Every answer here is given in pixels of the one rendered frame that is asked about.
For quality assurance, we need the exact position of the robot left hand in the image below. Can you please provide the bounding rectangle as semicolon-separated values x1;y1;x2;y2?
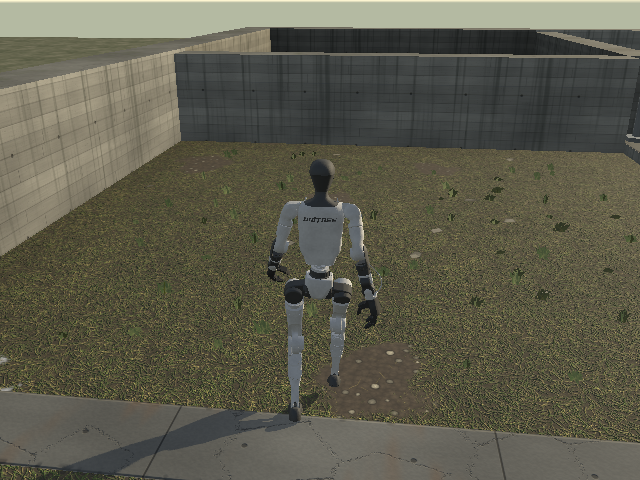
267;265;290;282

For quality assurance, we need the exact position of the robot right hand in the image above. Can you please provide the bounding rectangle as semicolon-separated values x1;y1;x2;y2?
357;295;381;329

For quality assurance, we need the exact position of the right robot forearm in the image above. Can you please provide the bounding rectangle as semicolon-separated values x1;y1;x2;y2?
355;245;377;300

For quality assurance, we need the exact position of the robot right foot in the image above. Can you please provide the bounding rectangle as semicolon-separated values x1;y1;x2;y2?
327;373;341;387

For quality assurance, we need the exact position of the robot left upper arm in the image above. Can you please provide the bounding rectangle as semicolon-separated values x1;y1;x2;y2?
273;201;301;254

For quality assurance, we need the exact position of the right robot thigh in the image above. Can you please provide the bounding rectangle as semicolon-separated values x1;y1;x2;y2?
329;278;352;335

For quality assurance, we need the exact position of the robot right upper arm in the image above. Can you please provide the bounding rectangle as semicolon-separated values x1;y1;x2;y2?
342;202;365;261

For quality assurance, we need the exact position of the left robot forearm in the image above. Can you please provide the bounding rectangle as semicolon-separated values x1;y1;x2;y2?
268;238;284;271

